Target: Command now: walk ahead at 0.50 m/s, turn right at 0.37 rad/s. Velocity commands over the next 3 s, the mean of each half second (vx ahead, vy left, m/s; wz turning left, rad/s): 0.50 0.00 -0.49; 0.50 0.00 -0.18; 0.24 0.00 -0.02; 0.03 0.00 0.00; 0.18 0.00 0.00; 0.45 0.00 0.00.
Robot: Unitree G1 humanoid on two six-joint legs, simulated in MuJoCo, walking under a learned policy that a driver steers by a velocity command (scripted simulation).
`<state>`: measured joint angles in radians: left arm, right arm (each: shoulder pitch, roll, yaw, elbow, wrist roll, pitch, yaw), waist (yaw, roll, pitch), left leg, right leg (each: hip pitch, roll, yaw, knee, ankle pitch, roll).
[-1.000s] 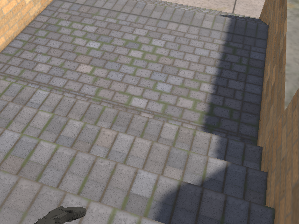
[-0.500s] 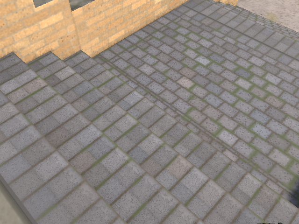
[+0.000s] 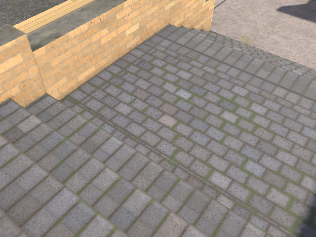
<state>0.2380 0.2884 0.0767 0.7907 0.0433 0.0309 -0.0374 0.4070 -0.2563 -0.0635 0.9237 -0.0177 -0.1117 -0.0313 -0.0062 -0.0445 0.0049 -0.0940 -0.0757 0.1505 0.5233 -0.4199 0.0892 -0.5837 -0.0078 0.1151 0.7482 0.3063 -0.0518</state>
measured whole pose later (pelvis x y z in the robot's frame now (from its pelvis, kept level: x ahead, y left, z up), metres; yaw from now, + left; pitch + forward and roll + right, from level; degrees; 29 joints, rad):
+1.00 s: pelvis +0.48 -0.07 -0.20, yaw -20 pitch +0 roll +0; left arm 0.12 0.28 0.05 0.78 0.02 0.01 -0.05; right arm 0.55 -0.24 -0.05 1.01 -0.01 -0.07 -0.01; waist -0.06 -0.05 0.03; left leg -0.26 -0.02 0.05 0.93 -0.67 0.04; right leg -0.54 0.05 0.05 0.71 0.31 -0.06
